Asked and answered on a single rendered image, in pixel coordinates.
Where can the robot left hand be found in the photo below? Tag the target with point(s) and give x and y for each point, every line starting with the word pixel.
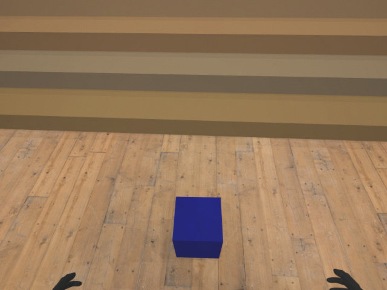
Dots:
pixel 65 282

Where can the robot right hand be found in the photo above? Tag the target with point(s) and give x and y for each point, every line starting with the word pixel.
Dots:
pixel 345 279

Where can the carton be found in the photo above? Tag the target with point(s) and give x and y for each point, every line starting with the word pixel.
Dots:
pixel 198 229

